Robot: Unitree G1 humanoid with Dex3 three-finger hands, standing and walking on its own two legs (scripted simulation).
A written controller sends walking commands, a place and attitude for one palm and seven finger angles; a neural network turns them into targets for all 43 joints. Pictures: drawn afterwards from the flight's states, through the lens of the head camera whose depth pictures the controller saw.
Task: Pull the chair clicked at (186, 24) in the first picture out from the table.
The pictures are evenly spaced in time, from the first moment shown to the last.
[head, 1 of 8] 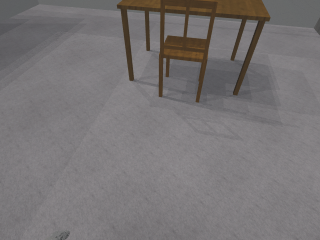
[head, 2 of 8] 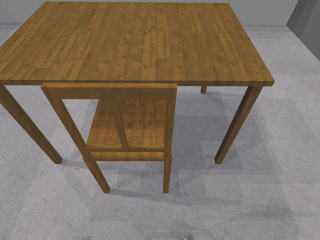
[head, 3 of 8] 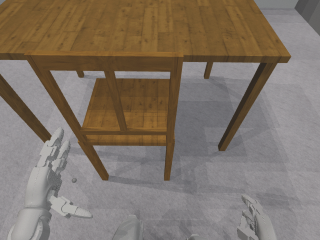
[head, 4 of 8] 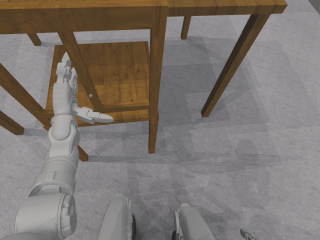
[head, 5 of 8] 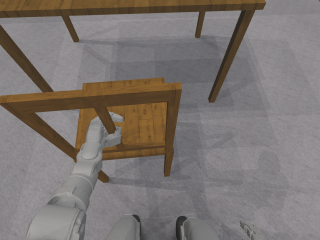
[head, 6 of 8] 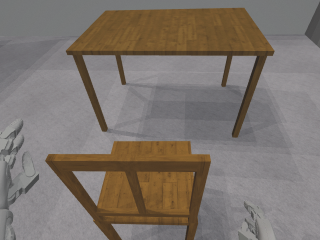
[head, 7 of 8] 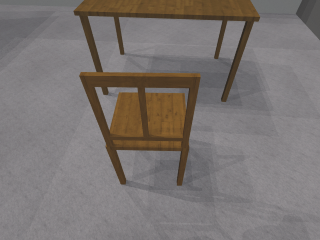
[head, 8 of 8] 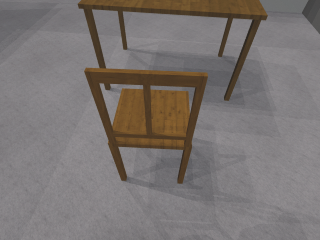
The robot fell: no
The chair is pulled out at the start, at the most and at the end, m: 0.00 0.64 0.64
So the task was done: yes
